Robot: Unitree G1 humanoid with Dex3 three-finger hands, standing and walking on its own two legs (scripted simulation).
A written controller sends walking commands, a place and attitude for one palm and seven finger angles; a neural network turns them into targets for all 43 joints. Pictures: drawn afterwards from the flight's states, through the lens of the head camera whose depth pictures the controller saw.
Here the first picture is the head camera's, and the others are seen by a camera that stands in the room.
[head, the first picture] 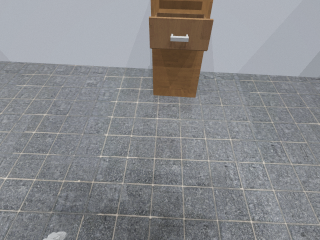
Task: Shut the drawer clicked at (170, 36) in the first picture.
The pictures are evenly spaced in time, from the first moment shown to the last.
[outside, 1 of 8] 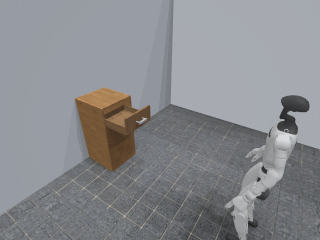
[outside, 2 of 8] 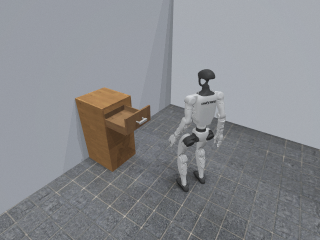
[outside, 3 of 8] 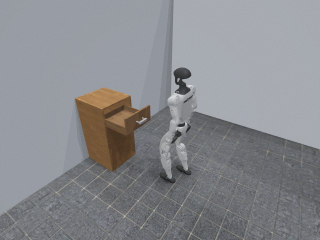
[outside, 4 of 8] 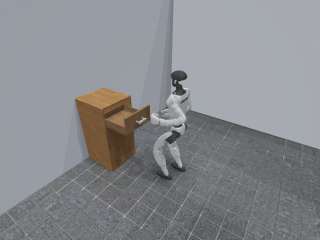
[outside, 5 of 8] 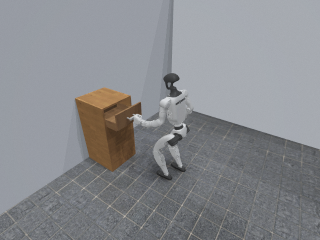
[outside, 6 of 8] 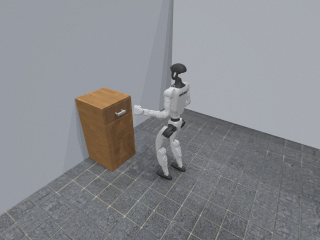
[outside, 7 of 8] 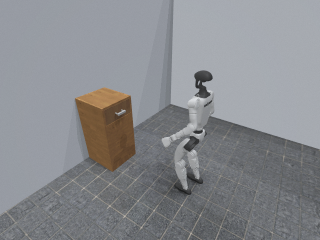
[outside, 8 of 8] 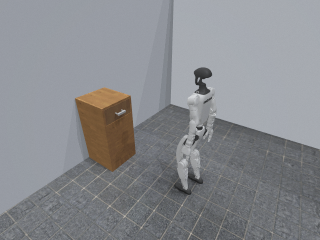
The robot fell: no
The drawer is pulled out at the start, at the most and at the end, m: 0.30 0.30 0.00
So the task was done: yes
